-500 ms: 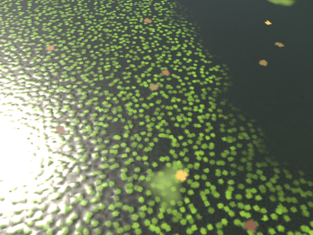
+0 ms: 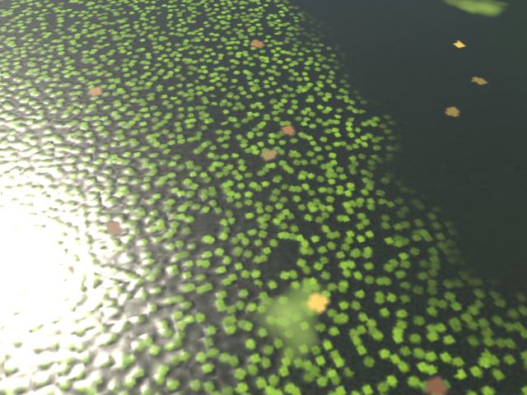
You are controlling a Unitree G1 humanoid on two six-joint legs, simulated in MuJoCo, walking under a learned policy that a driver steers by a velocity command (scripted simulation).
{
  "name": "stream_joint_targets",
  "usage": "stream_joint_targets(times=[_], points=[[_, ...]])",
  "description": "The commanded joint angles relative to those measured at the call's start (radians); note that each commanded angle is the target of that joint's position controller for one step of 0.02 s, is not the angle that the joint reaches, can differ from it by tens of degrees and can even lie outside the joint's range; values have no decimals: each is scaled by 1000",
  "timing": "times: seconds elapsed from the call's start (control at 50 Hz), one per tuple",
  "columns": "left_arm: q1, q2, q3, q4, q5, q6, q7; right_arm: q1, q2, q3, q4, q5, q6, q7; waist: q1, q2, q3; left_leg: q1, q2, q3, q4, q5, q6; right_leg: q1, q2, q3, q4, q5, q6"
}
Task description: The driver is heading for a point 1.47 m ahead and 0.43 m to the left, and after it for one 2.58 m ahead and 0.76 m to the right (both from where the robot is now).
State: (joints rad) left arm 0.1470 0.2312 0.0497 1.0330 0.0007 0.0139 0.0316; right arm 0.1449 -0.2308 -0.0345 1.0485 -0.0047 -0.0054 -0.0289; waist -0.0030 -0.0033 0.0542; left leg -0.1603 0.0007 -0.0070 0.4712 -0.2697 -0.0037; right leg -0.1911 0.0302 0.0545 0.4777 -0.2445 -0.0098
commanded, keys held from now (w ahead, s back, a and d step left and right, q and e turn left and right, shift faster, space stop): no key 0.28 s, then w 0.48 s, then w+q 0.24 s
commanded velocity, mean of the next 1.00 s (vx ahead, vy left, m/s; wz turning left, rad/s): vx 0.25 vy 0.00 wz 0.05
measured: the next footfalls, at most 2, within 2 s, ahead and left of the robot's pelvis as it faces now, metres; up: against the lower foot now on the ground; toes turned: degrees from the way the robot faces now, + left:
left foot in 0.98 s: +0.42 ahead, +0.12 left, +0.00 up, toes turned +6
right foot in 1.50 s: +0.74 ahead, -0.01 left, +0.00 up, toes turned +25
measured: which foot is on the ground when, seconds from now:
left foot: down 0.00-0.56, up 0.58-0.96, down 0.98-1.00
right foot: down 0.00-0.98, up 1.00-1.00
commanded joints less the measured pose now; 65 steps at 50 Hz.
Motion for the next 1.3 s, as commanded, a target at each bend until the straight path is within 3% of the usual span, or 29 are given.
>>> stream_joint_targets(times=[0.02, 0.28, 0.3, 0.34, 0.38, 0.48, 0.52, 0.54, 0.56, 0.58, 0.6, 0.62, 0.64, 0.68, 0.72, 0.8, 0.9, 0.94, 0.98, 1.0, 1.02, 1.04, 1.06, 1.08, 1.1, 1.12, 1.16, 1.22, 1.3], points=[[-6, 110, 16, -20, 0, -10, 4, 5, -110, -16, -25, 0, -8, -4, -1, 8, -37, -35, 34, -30, -87, 116, 19, 26, -45, 38, -70, 156, -24], [13, 98, 5, 36, -1, -9, 5, 57, -101, -5, 7, 0, -7, -9, 0, 3, -25, -46, 25, -25, -90, 100, 20, 16, -40, 27, -76, 139, -21], [29, 92, 4, 46, -1, -8, 6, 77, -96, -4, 17, 1, -6, -10, 0, 4, -44, -41, 14, -15, -93, 1, 23, 21, -28, 15, -76, 37, -24], [38, 110, 11, 45, -13, -6, 9, 80, -120, -14, 11, 14, -2, -16, 3, 16, 1, -95, 4, -24, -81, -318, 56, -53, 0, -3, -47, -314, -48], [32, 106, 11, 29, -17, -25, 8, 92, -125, -16, -3, 21, -15, -18, -3, 25, 74, -148, 42, -91, -102, -477, 98, -145, -16, 19, -34, -446, -73], [-14, 44, 0, -10, -27, -95, -24, 194, -183, -41, 7, 31, -61, -1, -20, 162, 82, -52, 283, -442, -271, -493, 240, -248, -14, -71, 198, -171, -68], [56, 38, -1, 9, -33, -104, -30, 121, -181, -40, -29, 33, -63, 6, 36, 164, 89, -151, 258, -384, -245, -419, 215, -108, -19, -80, 98, -181, -96], [143, 51, 6, 44, -34, -106, -29, 59, -167, -36, -57, 37, -61, 10, 81, 139, 83, -237, 196, -293, -189, -339, 173, 45, -18, -69, -2, -143, -104], [250, 105, 23, 83, -32, -108, -27, -2, -131, -26, -92, 38, -66, 12, 120, 40, 67, -335, 103, -156, -28, -190, 115, 167, -77, 59, -76, -143, -126], [391, 200, 51, 125, -37, -112, -29, -28, -78, -15, -131, 32, -84, 13, 145, -214, 22, -503, -32, 39, 313, -96, 43, 345, -236, 360, -202, -154, -207], [444, 212, 48, 125, -18, -122, -41, -28, -92, -18, -144, 34, -103, 12, 153, -278, -5, -662, -54, -4, 570, -280, 32, 432, -389, 620, -264, -34, -294], [386, 142, 25, 108, -5, -133, -43, -2, -116, -25, -135, 48, -112, 21, 104, -136, 14, -734, -1, -74, 710, -263, 54, 440, -395, 564, -229, 53, -287], [344, 114, 17, 87, -5, -139, -46, 20, -102, -23, -123, 55, -117, 31, 76, -97, 9, -767, 31, -80, 754, -185, 75, 443, -365, 467, -220, 109, -258], [300, 83, -2, 70, -10, -131, -50, -20, -109, -33, -133, 41, -119, 38, 54, -51, 25, -779, 91, -47, 703, -55, 83, 402, -319, 300, -243, 281, -203], [313, 57, -17, 68, -4, -113, -41, -43, -82, -31, -149, 33, -112, 51, 49, -76, 19, -701, 103, -3, 615, 23, 60, 327, -267, 193, -278, 358, -179], [283, 121, -13, 38, 6, -102, -10, -213, -24, -2, -224, 28, -95, 58, 66, -80, 76, -519, 59, 68, 274, 229, 19, 111, -197, 35, -367, 324, -160], [324, 147, 4, 54, -14, -112, -10, -275, -77, -7, -276, 40, -81, 77, 47, -92, 85, -404, 29, 63, 107, 287, 89, 196, -262, -55, -366, 428, -136], [306, 167, 13, 41, -6, -101, -7, -204, -113, -26, -270, 35, -82, 87, -8, -107, 1, -294, -20, 90, 119, 227, 130, 280, -279, -95, -220, 781, -110], [280, 173, 14, 15, 10, -79, -2, 59, -178, -70, -195, 39, -72, 87, -139, -111, -155, 30, -81, 109, 114, 192, 177, 219, -238, -150, 144, 972, -66], [288, 153, 3, -20, 27, -81, 0, 205, -248, -94, -171, 35, -62, 77, -175, 15, -245, 308, 73, -153, 105, 130, 235, -35, -189, -168, 466, 665, -35], [403, 1, -41, -37, 23, -112, -25, 243, -290, -93, -164, 29, -63, 81, -72, 281, -396, 587, 326, -743, -80, -192, 426, -412, 27, -83, 833, -233, 17], [286, 92, -20, -50, -14, -156, -39, 231, -208, -73, -162, 26, -70, 76, -124, 184, -340, 551, 311, -837, -212, -267, 383, -529, 0, 75, 945, -275, -23], [182, 148, -5, -101, -43, -180, -43, 155, -188, -66, -178, 21, -83, 73, -104, 152, -188, 416, 289, -701, -233, -179, 342, -600, -43, 62, 939, -187, -46], [134, 160, -2, -117, -36, -191, -33, 70, -170, -59, -204, 17, -96, 75, -63, 18, -131, 252, 253, -582, -248, -31, 319, -542, -92, 60, 869, -97, -54], [124, 163, 9, -120, -18, -189, -22, 14, -154, -53, -222, 7, -102, 78, -20, -26, -100, 115, 217, -494, -259, 91, 308, -472, -120, 58, 795, -58, -49], [146, 161, 15, -128, -9, -175, -17, -16, -141, -48, -236, -3, -104, 76, 21, -5, -100, 33, 186, -437, -277, 151, 301, -402, -144, 70, 750, -44, -43], [149, 137, 20, -149, -1, -148, -10, -10, -138, -44, -239, 10, -99, 66, 47, 22, -70, -66, 159, -368, -303, 172, 302, -369, -160, 52, 643, -53, -14], [19, 126, 22, -211, 20, -130, 0, 72, -181, -56, -233, 15, -94, 37, 12, 31, -16, -149, 125, -309, -332, 159, 297, -409, -141, 15, 438, 100, 40], [-149, 93, 10, -274, 13, -140, -11, 157, -194, -62, -224, 24, -79, 17, -50, 57, -13, -166, 69, -259, -291, 165, 228, -335, -74, 1, 130, 352, 54]])
Over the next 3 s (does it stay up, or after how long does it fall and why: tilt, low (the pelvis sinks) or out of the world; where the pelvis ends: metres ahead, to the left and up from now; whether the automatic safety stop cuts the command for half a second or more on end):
stays up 1.26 0.47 -0.01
